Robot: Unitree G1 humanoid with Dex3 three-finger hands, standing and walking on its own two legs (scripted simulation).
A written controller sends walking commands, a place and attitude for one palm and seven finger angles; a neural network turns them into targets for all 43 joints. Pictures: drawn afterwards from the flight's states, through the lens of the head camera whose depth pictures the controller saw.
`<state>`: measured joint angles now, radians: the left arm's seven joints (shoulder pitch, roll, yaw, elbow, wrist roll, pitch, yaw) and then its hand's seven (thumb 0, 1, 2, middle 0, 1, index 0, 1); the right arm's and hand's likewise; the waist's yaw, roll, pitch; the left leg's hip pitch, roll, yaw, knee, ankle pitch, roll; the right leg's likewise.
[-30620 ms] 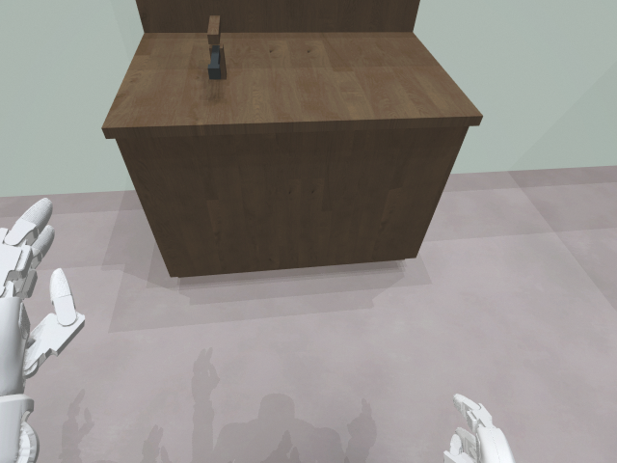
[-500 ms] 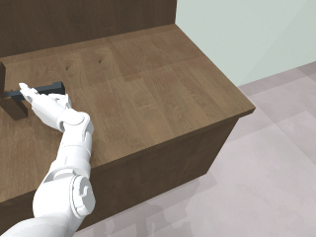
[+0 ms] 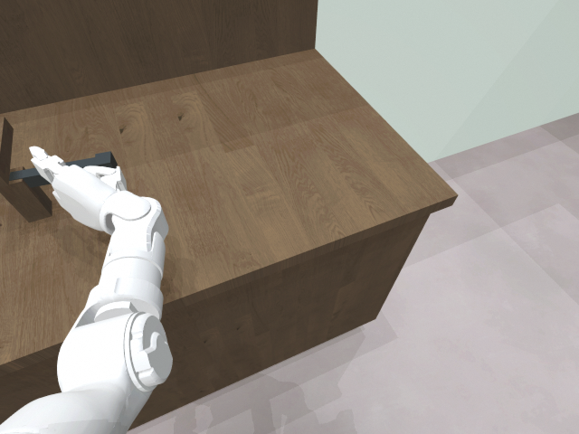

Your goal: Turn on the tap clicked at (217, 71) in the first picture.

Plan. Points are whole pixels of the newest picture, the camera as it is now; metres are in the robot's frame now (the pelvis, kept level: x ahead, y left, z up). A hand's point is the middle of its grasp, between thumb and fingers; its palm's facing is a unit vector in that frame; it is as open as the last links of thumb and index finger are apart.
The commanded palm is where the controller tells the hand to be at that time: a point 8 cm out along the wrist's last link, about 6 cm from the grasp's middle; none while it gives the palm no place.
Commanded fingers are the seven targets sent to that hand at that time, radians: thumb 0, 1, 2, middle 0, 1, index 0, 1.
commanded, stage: lift the hand up off the lever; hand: left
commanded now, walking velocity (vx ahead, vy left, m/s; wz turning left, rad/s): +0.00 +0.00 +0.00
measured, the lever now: (106, 164) +0.52 +0.29 +0.07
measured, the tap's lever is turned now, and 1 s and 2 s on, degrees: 83 83 83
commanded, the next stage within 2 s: draw the hand back beside the body in 1.12 s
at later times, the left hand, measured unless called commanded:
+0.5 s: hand (107, 167) +0.46 +0.25 +0.13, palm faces +0.85 -0.52 -0.07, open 7.8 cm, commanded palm +0.40 +0.25 +0.13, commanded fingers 0.00 0.90 0.90 -0.15 -0.15 -0.15 -0.15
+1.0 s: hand (104, 162) +0.44 +0.24 +0.15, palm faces +0.84 -0.54 -0.08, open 7.8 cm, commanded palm +0.39 +0.25 +0.15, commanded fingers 0.00 0.90 0.90 -0.15 -0.15 -0.15 -0.15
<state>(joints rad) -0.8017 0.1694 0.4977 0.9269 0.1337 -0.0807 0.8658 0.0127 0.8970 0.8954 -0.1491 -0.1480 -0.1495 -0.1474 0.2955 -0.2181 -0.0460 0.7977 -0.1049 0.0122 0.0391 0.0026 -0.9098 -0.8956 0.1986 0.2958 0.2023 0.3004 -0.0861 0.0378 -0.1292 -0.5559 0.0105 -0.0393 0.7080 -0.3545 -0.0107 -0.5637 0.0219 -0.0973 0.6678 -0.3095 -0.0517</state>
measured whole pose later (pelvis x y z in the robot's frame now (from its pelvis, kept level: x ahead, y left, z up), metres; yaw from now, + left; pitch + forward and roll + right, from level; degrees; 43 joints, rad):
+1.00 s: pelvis +0.01 +0.01 +0.01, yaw +0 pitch +7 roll +0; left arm -0.72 0.09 0.40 0.69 0.08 0.10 0.84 0.01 0.90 0.90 -0.15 -0.15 -0.15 -0.15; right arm 0.22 -0.21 -0.04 0.80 -0.07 -0.02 0.01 0.00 -0.91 -0.90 0.20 0.30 0.20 0.30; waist -0.02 0.04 -0.11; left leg -0.40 0.00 -0.03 0.59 -0.32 0.00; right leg -0.42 0.01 -0.09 0.57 -0.28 -0.04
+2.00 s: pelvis +0.00 +0.01 +0.03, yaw -3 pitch -5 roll +0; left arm 0.06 0.30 0.20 0.00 -0.08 -0.11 0.09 0.01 0.89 0.89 -0.19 -0.24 -0.19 -0.24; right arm 0.15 -0.20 0.03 0.63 0.01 -0.06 -0.06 0.01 -0.91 -0.90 0.20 0.30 0.20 0.30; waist 0.05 0.06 0.04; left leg -0.03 0.00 0.02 0.32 -0.20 0.01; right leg -0.07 0.02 -0.03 0.31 -0.15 -0.03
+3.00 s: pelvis -0.01 +0.02 +0.03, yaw -2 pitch -2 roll -1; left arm 0.42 0.33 0.32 -0.38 -0.06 -0.16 0.11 0.01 0.89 0.89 -0.21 -0.30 -0.21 -0.30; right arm 0.16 -0.22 0.01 0.58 0.00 -0.05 -0.06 0.01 -0.91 -0.90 0.20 0.30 0.20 0.30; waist 0.04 0.06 0.03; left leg -0.16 0.01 0.01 0.42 -0.23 0.01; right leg -0.17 0.03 -0.04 0.35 -0.15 -0.03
